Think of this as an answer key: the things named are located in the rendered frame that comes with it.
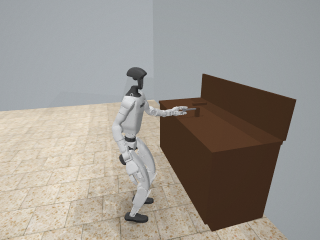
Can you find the left robot hand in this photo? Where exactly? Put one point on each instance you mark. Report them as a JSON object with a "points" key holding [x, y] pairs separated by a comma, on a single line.
{"points": [[176, 112]]}

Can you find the humanoid robot head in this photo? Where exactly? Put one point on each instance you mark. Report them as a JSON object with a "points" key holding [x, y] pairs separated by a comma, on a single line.
{"points": [[137, 74]]}

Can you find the robot right upper arm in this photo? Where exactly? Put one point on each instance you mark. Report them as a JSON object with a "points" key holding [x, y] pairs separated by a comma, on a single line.
{"points": [[126, 106]]}

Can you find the left robot forearm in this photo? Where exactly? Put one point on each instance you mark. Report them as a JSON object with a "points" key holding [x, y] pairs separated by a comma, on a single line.
{"points": [[163, 113]]}

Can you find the tap lever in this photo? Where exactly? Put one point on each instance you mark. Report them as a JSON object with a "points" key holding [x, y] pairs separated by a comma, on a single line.
{"points": [[184, 109]]}

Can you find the right robot hand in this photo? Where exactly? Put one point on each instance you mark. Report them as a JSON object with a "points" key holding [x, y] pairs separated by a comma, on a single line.
{"points": [[131, 168]]}

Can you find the right robot forearm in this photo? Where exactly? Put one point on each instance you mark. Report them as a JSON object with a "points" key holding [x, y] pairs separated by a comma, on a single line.
{"points": [[120, 140]]}

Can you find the robot left upper arm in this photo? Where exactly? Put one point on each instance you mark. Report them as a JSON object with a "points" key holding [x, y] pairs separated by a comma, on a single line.
{"points": [[148, 109]]}

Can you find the robot right foot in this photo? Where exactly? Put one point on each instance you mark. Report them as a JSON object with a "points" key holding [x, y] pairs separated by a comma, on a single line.
{"points": [[138, 218]]}

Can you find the counter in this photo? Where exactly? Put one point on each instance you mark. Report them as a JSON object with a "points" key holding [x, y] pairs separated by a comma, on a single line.
{"points": [[224, 152]]}

